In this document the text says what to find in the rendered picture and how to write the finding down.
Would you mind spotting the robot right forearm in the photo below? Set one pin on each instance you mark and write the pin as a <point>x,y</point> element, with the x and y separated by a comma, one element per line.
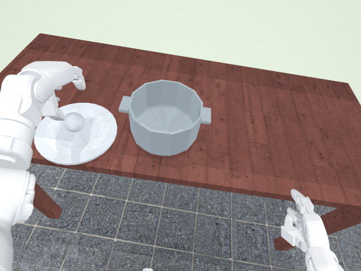
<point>321,259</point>

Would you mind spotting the robot left hand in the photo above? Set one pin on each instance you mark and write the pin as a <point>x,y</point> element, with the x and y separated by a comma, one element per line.
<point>61,73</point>

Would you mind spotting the lid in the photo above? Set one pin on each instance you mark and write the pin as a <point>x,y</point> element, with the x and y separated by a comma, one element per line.
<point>60,146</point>

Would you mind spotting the left robot upper arm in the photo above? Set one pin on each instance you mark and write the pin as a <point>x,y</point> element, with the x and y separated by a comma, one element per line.
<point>16,205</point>

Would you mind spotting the robot right hand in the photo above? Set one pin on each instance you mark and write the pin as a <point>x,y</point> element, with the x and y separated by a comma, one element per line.
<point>309,231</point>

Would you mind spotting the knob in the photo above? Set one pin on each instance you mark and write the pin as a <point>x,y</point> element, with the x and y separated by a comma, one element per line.
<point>73,122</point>

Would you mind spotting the pot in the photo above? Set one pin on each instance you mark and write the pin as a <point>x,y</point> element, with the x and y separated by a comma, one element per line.
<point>165,116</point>

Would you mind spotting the robot left forearm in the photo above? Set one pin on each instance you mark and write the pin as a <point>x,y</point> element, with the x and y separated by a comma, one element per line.
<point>22,97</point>

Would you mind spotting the table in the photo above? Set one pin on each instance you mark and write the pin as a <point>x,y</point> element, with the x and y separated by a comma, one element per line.
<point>270,131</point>

